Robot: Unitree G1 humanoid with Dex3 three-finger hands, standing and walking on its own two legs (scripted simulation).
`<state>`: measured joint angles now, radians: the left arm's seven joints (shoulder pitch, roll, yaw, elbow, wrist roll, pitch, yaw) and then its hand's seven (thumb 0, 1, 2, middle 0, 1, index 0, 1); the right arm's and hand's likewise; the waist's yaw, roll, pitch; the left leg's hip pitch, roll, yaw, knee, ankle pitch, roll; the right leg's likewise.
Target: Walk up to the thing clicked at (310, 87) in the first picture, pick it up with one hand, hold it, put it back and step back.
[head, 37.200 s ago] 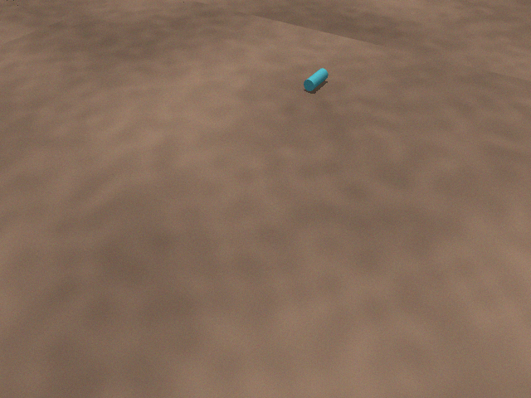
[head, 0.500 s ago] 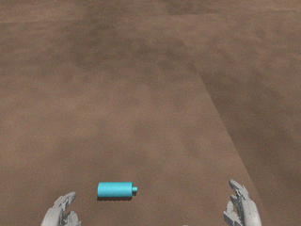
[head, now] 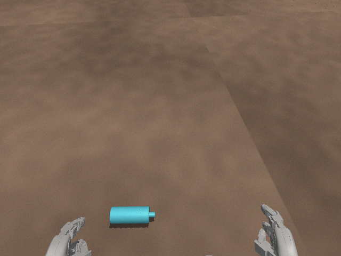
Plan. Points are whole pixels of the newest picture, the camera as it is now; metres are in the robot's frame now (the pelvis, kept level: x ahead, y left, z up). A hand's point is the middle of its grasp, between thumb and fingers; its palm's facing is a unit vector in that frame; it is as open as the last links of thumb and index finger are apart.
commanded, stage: home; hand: left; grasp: from above
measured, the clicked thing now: (133, 214) +0.46 +0.18 -0.67
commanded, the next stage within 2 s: stand in 0.34 s
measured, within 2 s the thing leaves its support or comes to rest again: neither
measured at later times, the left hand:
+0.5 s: hand (86, 252) +0.17 +0.19 -0.06, palm faces +0.02 -0.96 -0.27, open 7.4 cm
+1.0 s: hand out of the picture +0.05 +0.23 -0.10, palm faces +0.05 -0.94 -0.32, open 7.4 cm
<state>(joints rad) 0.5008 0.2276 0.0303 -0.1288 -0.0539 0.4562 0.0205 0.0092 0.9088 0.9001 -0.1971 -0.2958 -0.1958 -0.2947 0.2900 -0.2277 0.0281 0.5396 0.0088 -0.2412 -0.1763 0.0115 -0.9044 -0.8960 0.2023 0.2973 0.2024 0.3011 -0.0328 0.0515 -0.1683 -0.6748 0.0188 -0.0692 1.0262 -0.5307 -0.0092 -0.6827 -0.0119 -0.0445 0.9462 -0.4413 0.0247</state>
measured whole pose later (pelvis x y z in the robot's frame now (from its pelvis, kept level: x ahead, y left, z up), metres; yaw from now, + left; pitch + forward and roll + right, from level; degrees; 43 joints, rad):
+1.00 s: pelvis +0.01 +0.00 +0.06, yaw +0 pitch -3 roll +0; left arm 0.20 0.26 0.05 1.05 0.03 0.02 0.04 0.01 0.91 0.90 -0.20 -0.30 -0.20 -0.30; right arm 0.20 -0.28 -0.04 1.03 -0.04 -0.01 -0.03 0.01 -0.91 -0.90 0.20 0.30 0.20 0.30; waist 0.02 0.01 0.06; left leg -0.15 -0.01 -0.02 0.51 -0.31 0.01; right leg -0.20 -0.05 -0.01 0.51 -0.26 0.04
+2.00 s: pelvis +0.01 -0.01 +0.07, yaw -1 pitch -3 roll +0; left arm 0.09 0.30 0.04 1.16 0.01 0.00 0.02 0.00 0.91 0.90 -0.20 -0.30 -0.20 -0.30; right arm 0.13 -0.33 -0.01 1.13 -0.02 -0.01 -0.02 0.00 -0.91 -0.90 0.20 0.30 0.20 0.30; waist 0.01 0.02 0.06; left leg -0.08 0.02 -0.01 0.35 -0.23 -0.02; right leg -0.14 -0.01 0.00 0.36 -0.18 0.01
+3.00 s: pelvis +0.00 -0.01 +0.07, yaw -2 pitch -2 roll +0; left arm 0.11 0.33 0.03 1.12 0.00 0.00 0.00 0.00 0.91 0.90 -0.20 -0.30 -0.20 -0.30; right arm 0.13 -0.34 -0.01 1.12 -0.01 0.00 0.00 0.00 -0.91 -0.90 0.20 0.30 0.20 0.30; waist 0.00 0.02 0.05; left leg -0.10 0.02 0.00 0.36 -0.23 -0.02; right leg -0.17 -0.01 0.01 0.37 -0.17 0.01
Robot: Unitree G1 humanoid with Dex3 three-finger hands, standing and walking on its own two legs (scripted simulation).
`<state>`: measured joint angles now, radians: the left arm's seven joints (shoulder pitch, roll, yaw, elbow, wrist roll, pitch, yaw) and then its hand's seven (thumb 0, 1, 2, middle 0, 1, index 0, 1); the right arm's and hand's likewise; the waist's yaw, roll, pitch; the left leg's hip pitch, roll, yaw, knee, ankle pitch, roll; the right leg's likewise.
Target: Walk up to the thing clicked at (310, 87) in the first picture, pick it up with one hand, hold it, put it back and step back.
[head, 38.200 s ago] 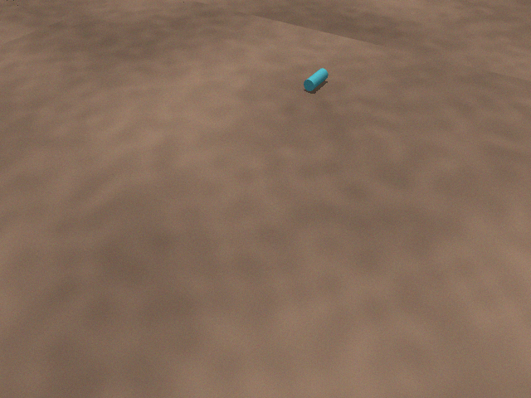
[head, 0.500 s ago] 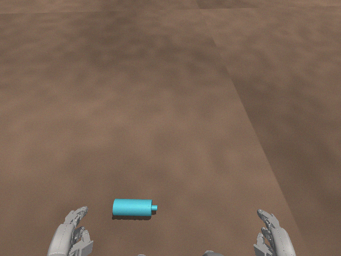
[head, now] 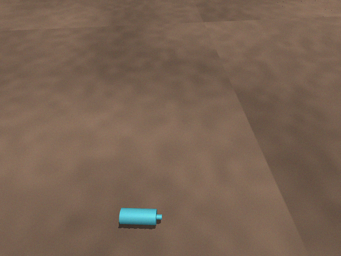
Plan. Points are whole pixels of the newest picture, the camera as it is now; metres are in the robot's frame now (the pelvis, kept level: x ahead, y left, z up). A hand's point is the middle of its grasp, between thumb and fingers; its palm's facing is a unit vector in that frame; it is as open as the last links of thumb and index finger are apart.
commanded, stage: stand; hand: left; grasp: from above
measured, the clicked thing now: (141, 216) +0.45 +0.18 -0.73
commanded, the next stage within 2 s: step back in 1.96 s
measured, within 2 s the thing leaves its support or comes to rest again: neither
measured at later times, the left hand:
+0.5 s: hand out of the picture +0.05 +0.23 -0.15, palm faces +0.04 -0.94 -0.34, open 7.4 cm
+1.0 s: hand out of the picture +0.08 +0.22 -0.15, palm faces +0.01 -0.94 -0.33, open 7.4 cm
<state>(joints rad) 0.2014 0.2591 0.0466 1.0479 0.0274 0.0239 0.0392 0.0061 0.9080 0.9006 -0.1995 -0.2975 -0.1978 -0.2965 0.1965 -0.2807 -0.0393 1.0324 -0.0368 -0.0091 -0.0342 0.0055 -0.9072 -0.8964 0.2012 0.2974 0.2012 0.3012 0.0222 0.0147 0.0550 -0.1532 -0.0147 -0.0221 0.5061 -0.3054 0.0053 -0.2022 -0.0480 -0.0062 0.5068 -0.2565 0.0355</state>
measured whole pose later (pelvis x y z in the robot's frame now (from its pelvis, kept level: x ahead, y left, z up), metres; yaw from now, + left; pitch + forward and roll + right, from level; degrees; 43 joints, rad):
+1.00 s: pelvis +0.00 -0.02 +0.01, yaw -1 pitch -3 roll +0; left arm 0.09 0.30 0.04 1.16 0.01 0.00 0.02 0.00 0.91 0.90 -0.20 -0.30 -0.20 -0.30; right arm 0.13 -0.33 -0.01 1.13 -0.02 -0.01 -0.02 0.00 -0.91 -0.90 0.20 0.30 0.20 0.30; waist 0.01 0.02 0.06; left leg -0.08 0.02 -0.01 0.35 -0.23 -0.02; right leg -0.14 -0.01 0.00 0.36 -0.18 0.01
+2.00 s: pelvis +0.00 -0.02 +0.01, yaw -2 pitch -2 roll +0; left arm 0.11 0.33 0.03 1.12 0.00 0.00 0.00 0.00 0.91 0.90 -0.20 -0.30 -0.20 -0.30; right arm 0.13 -0.34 -0.01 1.12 -0.01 0.00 0.00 0.00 -0.91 -0.90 0.20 0.30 0.20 0.30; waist 0.00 0.02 0.05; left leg -0.10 0.02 0.00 0.36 -0.23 -0.02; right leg -0.17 -0.01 0.01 0.37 -0.17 0.01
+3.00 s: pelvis -0.24 +0.03 -0.02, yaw -4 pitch -3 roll +0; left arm 0.10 0.38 0.07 0.78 0.02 0.07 0.02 0.00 0.91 0.90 -0.20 -0.30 -0.20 -0.30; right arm 0.18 -0.37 -0.04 0.89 -0.03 0.02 0.00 0.00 -0.91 -0.90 0.20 0.30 0.20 0.30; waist 0.01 -0.04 0.20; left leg -0.24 -0.05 -0.01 0.66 -0.37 0.04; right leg -0.43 0.02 0.07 0.80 -0.42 0.00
